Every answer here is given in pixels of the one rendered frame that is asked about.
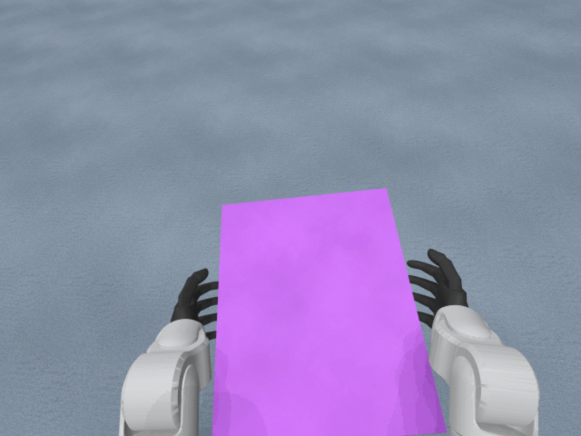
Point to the left robot hand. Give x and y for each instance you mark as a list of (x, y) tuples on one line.
[(187, 306)]

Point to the right robot hand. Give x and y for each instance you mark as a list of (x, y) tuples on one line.
[(447, 289)]

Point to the robot left forearm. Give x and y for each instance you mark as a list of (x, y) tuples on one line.
[(160, 394)]

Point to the carton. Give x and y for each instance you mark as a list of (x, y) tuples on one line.
[(318, 332)]

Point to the robot right forearm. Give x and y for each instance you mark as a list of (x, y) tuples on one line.
[(493, 390)]

